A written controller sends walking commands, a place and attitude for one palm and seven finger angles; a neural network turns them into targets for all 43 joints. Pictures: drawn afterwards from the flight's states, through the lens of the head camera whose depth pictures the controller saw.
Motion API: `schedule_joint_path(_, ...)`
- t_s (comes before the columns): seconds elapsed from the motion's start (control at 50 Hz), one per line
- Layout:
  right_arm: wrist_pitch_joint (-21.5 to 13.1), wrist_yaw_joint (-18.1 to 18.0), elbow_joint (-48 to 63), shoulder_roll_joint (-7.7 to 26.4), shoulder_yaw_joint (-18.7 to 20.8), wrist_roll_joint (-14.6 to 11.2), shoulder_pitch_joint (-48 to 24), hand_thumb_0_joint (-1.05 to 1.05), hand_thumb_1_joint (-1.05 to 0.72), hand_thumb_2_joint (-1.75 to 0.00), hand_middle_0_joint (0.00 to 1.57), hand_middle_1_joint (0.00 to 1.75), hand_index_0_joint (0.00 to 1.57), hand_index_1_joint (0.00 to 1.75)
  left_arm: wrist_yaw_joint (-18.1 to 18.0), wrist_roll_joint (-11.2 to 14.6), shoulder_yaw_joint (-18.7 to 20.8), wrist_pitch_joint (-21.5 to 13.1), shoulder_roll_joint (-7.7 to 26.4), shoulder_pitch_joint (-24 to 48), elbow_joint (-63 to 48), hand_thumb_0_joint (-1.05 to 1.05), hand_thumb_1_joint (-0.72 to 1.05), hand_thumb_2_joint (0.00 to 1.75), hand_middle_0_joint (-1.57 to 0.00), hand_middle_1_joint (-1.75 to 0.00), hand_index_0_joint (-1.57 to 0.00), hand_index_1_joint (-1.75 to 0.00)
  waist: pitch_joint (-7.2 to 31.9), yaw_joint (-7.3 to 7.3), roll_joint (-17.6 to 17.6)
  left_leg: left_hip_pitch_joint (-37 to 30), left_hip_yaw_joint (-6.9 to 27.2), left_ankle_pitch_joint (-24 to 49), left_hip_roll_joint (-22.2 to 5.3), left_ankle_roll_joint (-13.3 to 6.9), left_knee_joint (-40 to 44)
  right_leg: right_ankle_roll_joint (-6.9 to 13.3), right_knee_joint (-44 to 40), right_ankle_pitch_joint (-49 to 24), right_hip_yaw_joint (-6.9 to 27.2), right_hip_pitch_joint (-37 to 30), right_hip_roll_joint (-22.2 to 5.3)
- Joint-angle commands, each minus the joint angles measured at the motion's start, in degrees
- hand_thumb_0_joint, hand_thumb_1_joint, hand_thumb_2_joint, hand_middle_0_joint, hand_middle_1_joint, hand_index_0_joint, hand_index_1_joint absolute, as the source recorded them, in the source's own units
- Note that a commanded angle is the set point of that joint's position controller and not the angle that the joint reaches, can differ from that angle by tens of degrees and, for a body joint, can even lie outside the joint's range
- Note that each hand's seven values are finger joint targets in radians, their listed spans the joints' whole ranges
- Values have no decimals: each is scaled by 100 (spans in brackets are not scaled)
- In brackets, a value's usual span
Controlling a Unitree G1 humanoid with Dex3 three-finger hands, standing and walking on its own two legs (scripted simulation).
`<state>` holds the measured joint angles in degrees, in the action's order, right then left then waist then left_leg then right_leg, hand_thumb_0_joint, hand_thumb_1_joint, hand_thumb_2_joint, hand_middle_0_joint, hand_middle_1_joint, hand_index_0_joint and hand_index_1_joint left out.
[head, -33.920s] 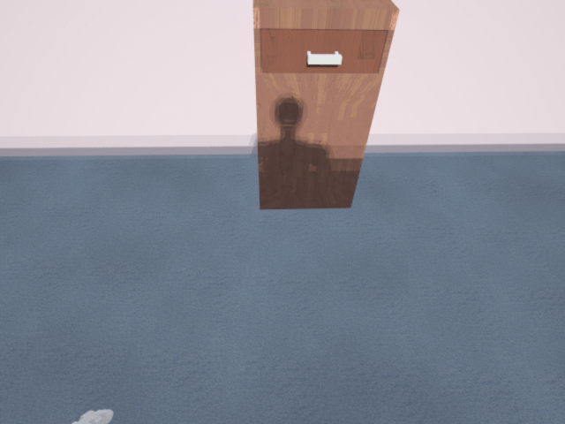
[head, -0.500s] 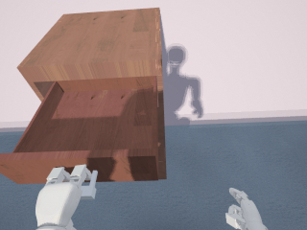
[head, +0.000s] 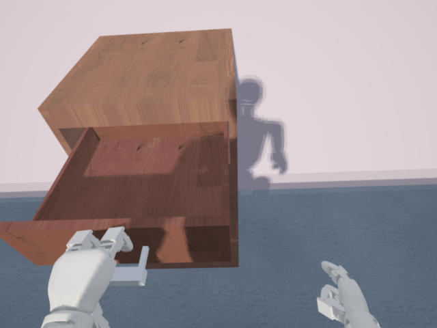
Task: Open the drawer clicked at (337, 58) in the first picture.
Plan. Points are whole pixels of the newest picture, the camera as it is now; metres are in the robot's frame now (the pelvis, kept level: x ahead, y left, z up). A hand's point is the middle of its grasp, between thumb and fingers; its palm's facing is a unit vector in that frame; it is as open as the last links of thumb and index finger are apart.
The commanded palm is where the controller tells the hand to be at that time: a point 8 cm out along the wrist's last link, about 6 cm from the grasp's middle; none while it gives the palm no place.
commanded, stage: lift the hand off the handle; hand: left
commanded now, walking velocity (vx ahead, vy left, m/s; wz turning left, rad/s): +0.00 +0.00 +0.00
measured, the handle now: (116, 264) +0.21 +0.23 +0.02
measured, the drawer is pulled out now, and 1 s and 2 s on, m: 0.28 0.28 0.28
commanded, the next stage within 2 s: draw the hand back to the body in 0.86 s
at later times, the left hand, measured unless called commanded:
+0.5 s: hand (86, 241) +0.19 +0.23 +0.13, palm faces +0.22 -0.10 -0.97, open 13.4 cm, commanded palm +0.15 +0.23 +0.19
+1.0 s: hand (76, 228) +0.19 +0.24 +0.16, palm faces +0.17 -0.11 -0.98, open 13.8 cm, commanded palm +0.14 +0.23 +0.22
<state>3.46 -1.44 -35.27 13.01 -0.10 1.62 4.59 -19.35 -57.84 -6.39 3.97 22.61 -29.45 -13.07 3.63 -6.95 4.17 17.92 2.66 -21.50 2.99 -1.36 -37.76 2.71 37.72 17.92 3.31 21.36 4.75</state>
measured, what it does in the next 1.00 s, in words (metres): stands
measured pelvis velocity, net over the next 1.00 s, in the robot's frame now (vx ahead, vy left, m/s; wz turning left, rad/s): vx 0.01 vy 0.00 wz -0.01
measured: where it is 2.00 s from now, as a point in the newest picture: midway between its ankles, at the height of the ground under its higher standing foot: outside the picture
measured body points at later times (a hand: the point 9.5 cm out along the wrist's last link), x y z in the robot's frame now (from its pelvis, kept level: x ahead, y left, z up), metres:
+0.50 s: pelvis +0.01 +0.01 +0.01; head -0.01 -0.04 +0.46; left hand +0.17 +0.23 +0.18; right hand +0.26 -0.16 -0.07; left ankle -0.02 +0.11 -0.72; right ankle +0.02 -0.09 -0.72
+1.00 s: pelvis +0.01 +0.00 +0.02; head -0.02 -0.04 +0.47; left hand +0.18 +0.24 +0.22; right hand +0.25 -0.18 -0.06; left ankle -0.02 +0.11 -0.72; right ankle +0.02 -0.09 -0.72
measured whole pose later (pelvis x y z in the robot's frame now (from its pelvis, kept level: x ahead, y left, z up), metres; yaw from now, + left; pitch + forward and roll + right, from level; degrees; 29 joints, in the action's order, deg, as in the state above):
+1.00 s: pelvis +0.01 +0.00 +0.02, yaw +0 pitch -3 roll +0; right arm 9.0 2.2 -33.0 15.4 -3.3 -2.1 2.5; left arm -1.1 -49.0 -0.7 15.5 29.1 -24.2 -33.8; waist 1.2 -7.5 6.9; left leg 5.6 2.7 -16.2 2.5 -1.6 -25.2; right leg 2.4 25.2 12.7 4.1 9.0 4.5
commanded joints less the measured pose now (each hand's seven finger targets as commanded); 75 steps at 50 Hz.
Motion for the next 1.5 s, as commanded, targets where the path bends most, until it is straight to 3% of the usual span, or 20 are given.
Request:
schedule_joint_path(0.0, -250, 15, 988, 452, 136, -39, -1117, 0, -90, -90, 20, 30, 20, 30, -282, 3, 809, 126, 698, 1223, -1835, 0, -50, 30, -30, -120, -30, -120, 579, 78, 49, -456, 57, 1167, -84, 0, 659, 90, -921, -353, 272, -269, -279)
schedule_joint_path(0.14, -273, -50, 1028, 496, 109, -55, -1081, 0, -90, -90, 20, 30, 20, 30, -39, 155, 1069, 83, 1047, 1240, -2369, 0, -50, 30, -30, -120, -30, -120, 730, -7, -212, -760, 17, 1622, -103, -9, 815, 40, -1138, -967, 323, -719, -321)
schedule_joint_path(0.26, -265, 33, 1060, 505, 49, -98, -1223, 0, -90, -90, 20, 30, 20, 30, 153, 150, 955, 165, 973, 1386, -2762, 0, -50, 30, -30, -120, -30, -120, 676, -19, 268, -973, 110, 1814, -196, 78, 1018, 97, -1231, -871, 276, -816, -290)
schedule_joint_path(0.38, -207, 101, 1095, 485, -15, -126, -1154, 0, -90, -90, 20, 30, 20, 30, 443, 218, 856, 318, 990, 1390, -3120, 0, -50, 30, -30, -120, -30, -120, 655, -28, -96, -1046, 83, 1989, -249, 59, 1137, 46, -1323, -1019, 144, -1023, -336)
schedule_joint_path(0.5, 45, 180, 983, 498, -80, -268, -1443, 0, -90, -90, 20, 30, 20, 30, 983, 371, 904, 855, 1077, 1298, -2401, 0, -50, 30, -30, -120, -30, -120, 119, -39, -225, -884, 51, 2047, -239, 74, 1537, 24, -1488, -1304, 148, -1481, -329)
schedule_joint_path(0.58, 179, 239, 1162, 527, -161, -380, -1580, 0, -90, -90, 20, 30, 20, 30, 1474, 723, 1076, 1240, 1206, 1002, -2523, 0, -50, 30, -30, -120, -30, -120, 302, -94, -379, -757, -57, 2208, -254, 22, 1640, -89, -1397, -1786, 21, -2025, -392)
schedule_joint_path(0.66, 255, 254, 1386, 641, -189, -418, -1782, 0, -90, -90, 20, 30, 20, 30, 1697, 749, 1052, 1328, 1337, 1288, -3188, 0, -50, 30, -30, -120, -30, -120, 357, -23, 124, -780, -37, 2152, -336, 8, 1670, -88, -1461, -1683, 103, -1985, -332)
schedule_joint_path(0.68, 236, 263, 1400, 656, -188, -389, -1570, 0, -90, -90, 20, 30, 20, 30, 1702, 687, 1155, 1272, 1502, 1377, -3438, 0, -50, 30, -30, -120, -30, -120, 689, -70, 92, -844, -82, 2302, -349, -17, 1619, -110, -1399, -1789, 7, -2149, -395)
schedule_joint_path(0.72, 253, 235, 1442, 694, -185, -366, -1518, 0, -90, -90, 20, 30, 20, 30, 1661, 660, 1206, 1167, 1601, 1378, -3610, 0, -50, 30, -30, -120, -30, -120, 665, -72, 50, -932, -75, 2400, -343, -12, 1586, -113, -1457, -1833, 62, -2068, -360)
schedule_joint_path(0.76, 224, 270, 1469, 673, -202, -398, -1641, 0, -90, -90, 20, 30, 20, 30, 1610, 683, 1177, 1140, 1472, 1292, -3635, 0, -50, 30, -30, -120, -30, -120, 418, -42, 223, -951, 15, 2311, -395, 9, 1553, -52, -1507, -1633, 142, -1817, -297)
schedule_joint_path(0.82, 242, 315, 1283, 654, -179, -363, -1405, 0, -90, -90, 20, 30, 20, 30, 1628, 704, 1247, 1045, 1424, 1012, -3048, 0, -50, 30, -30, -120, -30, -120, 54, -56, -242, -854, -27, 2186, -334, 15, 1607, -59, -1573, -1453, 77, -1677, -301)
schedule_joint_path(0.88, 245, 375, 1339, 638, -174, -381, -1444, 0, -90, -90, 20, 30, 20, 30, 1598, 669, 1361, 1128, 1511, 1228, -3239, 0, -50, 30, -30, -120, -30, -120, 451, -107, -84, -820, -61, 2119, -309, 8, 1568, -51, -1466, -1498, 123, -1934, -359)
schedule_joint_path(1.06, 149, 264, 1383, 724, -152, -416, -1566, 0, -90, -90, 20, 30, 20, 30, 1626, 868, 1478, 1059, 1638, 1131, -3264, 0, -50, 30, -30, -120, -30, -120, 308, -6, 45, -926, -35, 1840, -270, -13, 1491, -84, -1686, -1211, 301, -1668, -330)
schedule_joint_path(1.08, 132, 260, 1373, 671, -181, -367, -1371, 0, -90, -90, 20, 30, 20, 30, 1651, 813, 1354, 1013, 1562, 1225, -3294, 0, -50, 30, -30, -120, -30, -120, 432, -30, -132, -924, -83, 1894, -248, -32, 1493, -117, -1640, -1197, 107, -1744, -412)
schedule_joint_path(1.1, 140, 214, 1266, 697, -144, -367, -1398, 0, -90, -90, 20, 30, 20, 30, 1646, 830, 1553, 967, 1764, 1200, -3043, 0, -50, 30, -30, -120, -30, -120, 119, -3, -149, -869, -55, 1800, -256, -16, 1546, -95, -1715, -1057, 197, -1594, -359)
schedule_joint_path(1.16, 106, 190, 1296, 718, -187, -376, -1509, 0, -90, -90, 20, 30, 20, 30, 1603, 805, 1692, 945, 1816, 1204, -3024, 0, -50, 30, -30, -120, -30, -120, 115, -39, -9, -867, -7, 1645, -261, -7, 1547, -71, -1758, -878, 281, -1557, -333)
schedule_joint_path(1.24, 85, 149, 1214, 696, -148, -339, -1315, 0, -90, -90, 20, 30, 20, 30, 1583, 843, 1862, 821, 1937, 1138, -2826, 0, -50, 30, -30, -120, -30, -120, 218, -66, -279, -872, -82, 1721, -188, -18, 1508, -120, -1741, -1004, 236, -1649, -398)
schedule_joint_path(1.26, 52, 161, 1257, 706, -160, -383, -1454, 0, -90, -90, 20, 30, 20, 30, 1586, 944, 1920, 855, 1887, 1004, -2863, 0, -50, 30, -30, -120, -30, -120, 188, -54, -33, -868, -3, 1622, -208, -2, 1513, -79, -1777, -918, 328, -1618, -356)
schedule_joint_path(1.36, -20, 123, 1250, 719, -130, -390, -1428, 0, -90, -90, 20, 30, 20, 30, 1669, 1072, 1837, 780, 1794, 1066, -2881, 0, -50, 30, -30, -120, -30, -120, 32, 18, -24, -873, -10, 1540, -208, -13, 1537, -95, -1815, -792, 236, -1452, -355)
schedule_joint_path(1.48, -66, 72, 1227, 714, -144, -320, -1192, 0, -90, -90, 20, 30, 20, 30, 1635, 926, 2001, 625, 2008, 1044, -2887, 0, -50, 30, -30, -120, -30, -120, 243, -57, -42, -857, -41, 1608, -195, -12, 1512, -97, -1737, -786, 93, -1564, -437)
